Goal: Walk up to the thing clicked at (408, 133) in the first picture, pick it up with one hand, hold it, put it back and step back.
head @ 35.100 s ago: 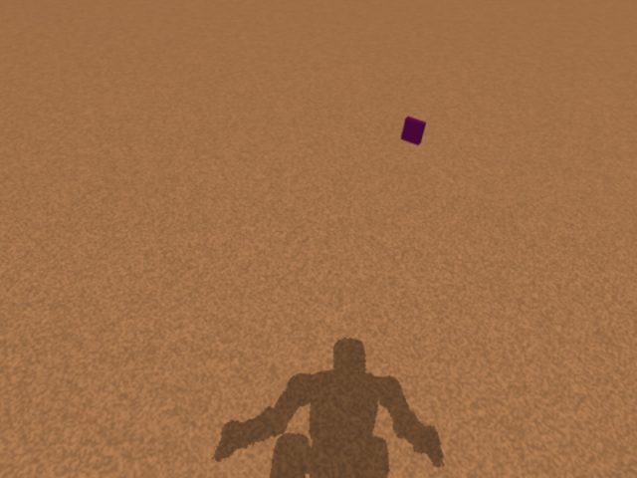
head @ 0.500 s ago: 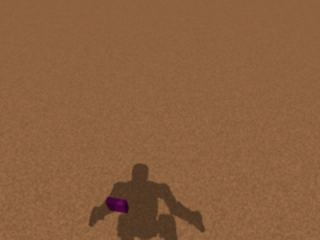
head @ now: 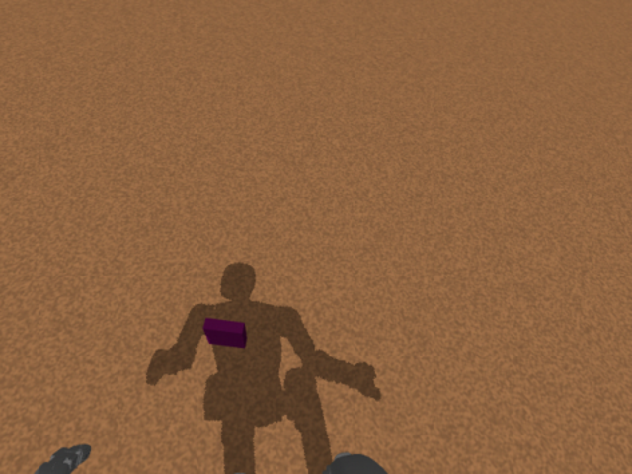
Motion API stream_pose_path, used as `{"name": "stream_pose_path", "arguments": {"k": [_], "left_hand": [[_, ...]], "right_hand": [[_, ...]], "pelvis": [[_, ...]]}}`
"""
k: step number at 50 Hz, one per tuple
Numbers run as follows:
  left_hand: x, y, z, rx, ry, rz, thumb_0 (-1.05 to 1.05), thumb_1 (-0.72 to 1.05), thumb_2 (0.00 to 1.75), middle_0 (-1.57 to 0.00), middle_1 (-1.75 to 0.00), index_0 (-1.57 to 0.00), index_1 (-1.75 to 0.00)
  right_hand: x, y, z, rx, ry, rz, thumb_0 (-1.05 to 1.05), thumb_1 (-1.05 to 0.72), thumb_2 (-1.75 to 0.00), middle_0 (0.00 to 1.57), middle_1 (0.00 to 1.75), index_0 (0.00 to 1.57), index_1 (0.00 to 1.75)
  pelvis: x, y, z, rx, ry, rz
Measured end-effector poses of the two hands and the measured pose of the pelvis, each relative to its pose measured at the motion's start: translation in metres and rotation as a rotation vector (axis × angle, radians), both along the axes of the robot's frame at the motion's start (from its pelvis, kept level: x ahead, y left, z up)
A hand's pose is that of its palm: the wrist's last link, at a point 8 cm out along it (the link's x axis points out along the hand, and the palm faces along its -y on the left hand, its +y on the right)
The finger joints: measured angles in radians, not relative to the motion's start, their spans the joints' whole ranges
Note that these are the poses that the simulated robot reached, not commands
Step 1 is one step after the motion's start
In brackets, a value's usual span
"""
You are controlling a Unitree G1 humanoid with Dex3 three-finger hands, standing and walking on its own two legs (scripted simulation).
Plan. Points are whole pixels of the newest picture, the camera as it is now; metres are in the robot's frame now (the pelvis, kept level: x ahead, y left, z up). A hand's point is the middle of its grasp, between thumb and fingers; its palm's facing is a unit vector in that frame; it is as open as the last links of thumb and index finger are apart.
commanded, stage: step back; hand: left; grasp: from above
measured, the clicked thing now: (226, 333) +0.54 +0.20 -0.70
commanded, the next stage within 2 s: none
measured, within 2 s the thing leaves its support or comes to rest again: neither
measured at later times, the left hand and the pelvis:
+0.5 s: hand out of the picture +0.01 +0.26 -0.15, palm faces +0.01 -0.92 -0.38, open 7.4 cm; pelvis -0.13 +0.00 -0.01, yaw +2 degrees
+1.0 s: hand out of the picture -0.22 +0.23 -0.15, palm faces -0.04 -0.91 -0.41, open 7.4 cm; pelvis -0.30 -0.04 -0.01, yaw -3 degrees
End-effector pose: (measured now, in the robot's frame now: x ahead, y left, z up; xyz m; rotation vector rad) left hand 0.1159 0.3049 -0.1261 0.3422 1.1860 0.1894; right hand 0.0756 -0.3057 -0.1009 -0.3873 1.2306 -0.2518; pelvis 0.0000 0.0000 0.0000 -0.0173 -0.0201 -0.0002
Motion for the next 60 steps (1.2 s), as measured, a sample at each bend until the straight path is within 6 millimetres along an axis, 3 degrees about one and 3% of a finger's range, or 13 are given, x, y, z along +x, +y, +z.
{"name": "stream_pose_path", "arguments": {"k": [5, 10, 14, 19, 26, 33, 41, 46, 51, 56, 60], "left_hand": [[-0.026, -0.004, 0.001, 0.019, 0.014, -0.020, 0.01, 0.91, 0.89, -0.20, -0.30, -0.20, -0.30], [-0.056, -0.015, 0.007, 0.041, -0.007, -0.029, 0.01, 0.91, 0.89, -0.20, -0.30, -0.20, -0.30], [-0.082, -0.020, 0.019, 0.038, -0.024, -0.017, 0.01, 0.91, 0.89, -0.20, -0.30, -0.20, -0.30], [-0.099, -0.017, 0.028, 0.046, -0.073, -0.010, 0.01, 0.90, 0.89, -0.20, -0.31, -0.20, -0.30], [-0.123, 0.002, 0.010, 0.017, -0.143, -0.005, 0.01, 0.90, 0.89, -0.20, -0.30, -0.20, -0.30], [-0.176, 0.003, 0.009, -0.003, -0.084, 0.016, 0.01, 0.91, 0.89, -0.20, -0.30, -0.20, -0.30], [-0.248, -0.005, 0.004, 0.026, 0.001, -0.014, 0.01, 0.91, 0.89, -0.20, -0.30, -0.20, -0.30], [-0.297, -0.024, 0.006, 0.052, 0.009, -0.024, 0.01, 0.91, 0.89, -0.20, -0.30, -0.20, -0.30], [-0.349, -0.040, 0.024, 0.059, 0.021, 0.005, 0.01, 0.91, 0.89, -0.20, -0.30, -0.20, -0.30], [-0.366, -0.041, 0.034, 0.086, -0.030, 0.008, 0.01, 0.90, 0.89, -0.21, -0.31, -0.20, -0.30], [-0.371, -0.036, 0.030, 0.085, -0.115, 0.005, 0.01, 0.90, 0.89, -0.21, -0.31, -0.20, -0.30]], "right_hand": [[-0.010, 0.000, -0.012, 0.033, -0.063, 0.002, 0.00, -0.91, -0.90, 0.21, 0.30, 0.20, 0.30], [-0.027, -0.012, -0.027, 0.066, -0.093, -0.011, 0.00, -0.91, -0.90, 0.21, 0.30, 0.20, 0.30], [-0.045, -0.018, -0.021, 0.072, -0.082, -0.018, 0.00, -0.91, -0.90, 0.21, 0.30, 0.20, 0.30], [-0.075, -0.022, -0.013, 0.042, -0.058, 0.011, 0.00, -0.91, -0.90, 0.21, 0.30, 0.20, 0.30], [-0.122, -0.012, -0.009, -0.016, -0.027, 0.053, 0.00, -0.91, -0.90, 0.21, 0.30, 0.20, 0.30], [-0.163, -0.002, 0.010, -0.011, -0.057, 0.050, 0.00, -0.91, -0.90, 0.21, 0.30, 0.20, 0.30], [-0.200, -0.019, 0.008, -0.006, -0.157, 0.047, 0.00, -0.90, -0.90, 0.21, 0.30, 0.20, 0.30], [-0.238, -0.047, -0.013, 0.012, -0.173, 0.028, 0.00, -0.90, -0.90, 0.21, 0.30, 0.20, 0.30], [-0.289, -0.060, -0.017, 0.031, -0.109, -0.011, 0.00, -0.91, -0.90, 0.21, 0.30, 0.20, 0.30], [-0.343, -0.062, -0.020, 0.036, -0.026, 0.004, 0.00, -0.91, -0.90, 0.21, 0.30, 0.20, 0.30], [-0.379, -0.057, -0.025, 0.027, 0.034, 0.035, 0.00, -0.91, -0.90, 0.21, 0.30, 0.20, 0.30]], "pelvis": [[-0.023, -0.004, -0.007, 0.012, -0.010, -0.032], [-0.048, -0.014, -0.014, -0.007, -0.027, -0.041], [-0.065, -0.018, -0.007, 0.031, -0.027, -0.040], [-0.089, -0.014, -0.002, 0.036, -0.010, -0.019], [-0.133, -0.001, -0.014, 0.042, -0.028, 0.022], [-0.173, -0.001, -0.001, -0.001, -0.027, 0.001], [-0.230, -0.017, -0.008, 0.002, -0.026, -0.056], [-0.273, -0.035, -0.020, -0.011, -0.037, -0.067], [-0.303, -0.044, -0.008, 0.046, -0.033, -0.053], [-0.333, -0.048, -0.005, 0.054, -0.019, -0.013], [-0.362, -0.047, -0.011, 0.042, -0.017, 0.036]]}}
